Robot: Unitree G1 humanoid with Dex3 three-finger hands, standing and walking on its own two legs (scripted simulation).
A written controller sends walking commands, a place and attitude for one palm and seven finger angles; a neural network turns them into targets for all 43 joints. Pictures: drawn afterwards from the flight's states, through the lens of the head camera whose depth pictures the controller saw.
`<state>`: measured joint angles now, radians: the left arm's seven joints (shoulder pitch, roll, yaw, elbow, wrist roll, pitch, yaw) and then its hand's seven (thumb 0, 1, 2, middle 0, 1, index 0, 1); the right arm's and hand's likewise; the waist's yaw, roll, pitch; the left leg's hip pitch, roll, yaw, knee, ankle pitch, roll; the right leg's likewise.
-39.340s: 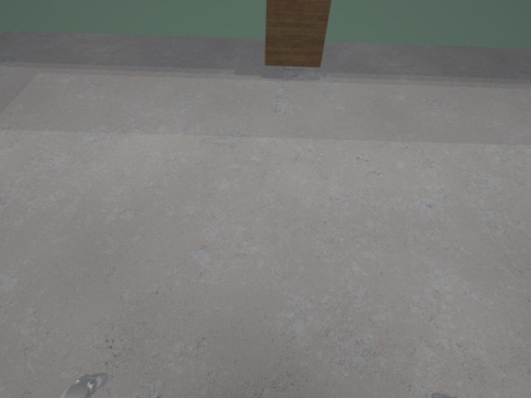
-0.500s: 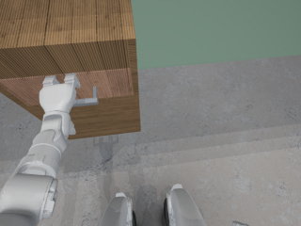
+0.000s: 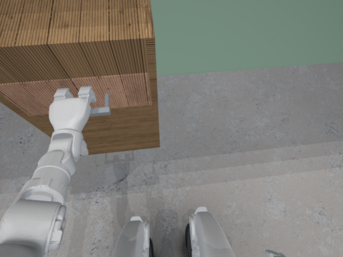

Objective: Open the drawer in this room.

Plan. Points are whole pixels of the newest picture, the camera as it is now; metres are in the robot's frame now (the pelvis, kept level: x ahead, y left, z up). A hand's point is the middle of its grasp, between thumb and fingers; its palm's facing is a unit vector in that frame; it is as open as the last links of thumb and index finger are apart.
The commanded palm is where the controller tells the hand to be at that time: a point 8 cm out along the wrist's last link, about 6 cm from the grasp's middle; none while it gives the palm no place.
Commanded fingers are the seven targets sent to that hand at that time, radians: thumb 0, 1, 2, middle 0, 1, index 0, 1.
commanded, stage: lower the fingers behind the handle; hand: left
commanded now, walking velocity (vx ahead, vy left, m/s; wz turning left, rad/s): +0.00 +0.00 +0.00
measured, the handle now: (81, 106) +0.51 +0.24 -0.10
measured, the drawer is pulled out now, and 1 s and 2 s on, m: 0.00 0.00 0.00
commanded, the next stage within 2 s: close the thumb around the handle in 1.28 s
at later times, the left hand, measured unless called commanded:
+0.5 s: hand (83, 125) +0.45 +0.22 -0.09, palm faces -0.06 -0.02 -1.00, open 13.8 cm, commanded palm +0.44 +0.22 -0.04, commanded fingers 0.00 -0.50 0.30 -0.30 -1.20 -0.30 -1.20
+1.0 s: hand (85, 127) +0.46 +0.23 -0.12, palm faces -0.03 -0.04 -1.00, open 13.8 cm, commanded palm +0.44 +0.21 -0.07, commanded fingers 0.00 -0.50 0.30 -0.30 -1.20 -0.30 -1.20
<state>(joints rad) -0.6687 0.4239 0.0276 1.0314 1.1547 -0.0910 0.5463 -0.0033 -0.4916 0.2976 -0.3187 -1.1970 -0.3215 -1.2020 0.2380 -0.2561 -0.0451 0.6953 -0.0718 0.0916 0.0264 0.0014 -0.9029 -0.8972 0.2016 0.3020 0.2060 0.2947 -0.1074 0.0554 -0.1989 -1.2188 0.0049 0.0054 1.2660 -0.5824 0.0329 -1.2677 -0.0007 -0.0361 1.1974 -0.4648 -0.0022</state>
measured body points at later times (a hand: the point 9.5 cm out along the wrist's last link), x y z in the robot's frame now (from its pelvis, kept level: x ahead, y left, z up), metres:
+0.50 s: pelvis -0.02 -0.01 -0.03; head +0.16 -0.01 +0.38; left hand +0.45 +0.22 -0.04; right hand +0.04 -0.28 -0.17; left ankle -0.01 +0.10 -0.62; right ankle +0.04 -0.12 -0.62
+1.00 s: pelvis -0.02 +0.00 -0.06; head +0.17 +0.01 +0.35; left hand +0.46 +0.23 -0.07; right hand +0.03 -0.27 -0.20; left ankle -0.01 +0.10 -0.62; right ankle +0.04 -0.12 -0.62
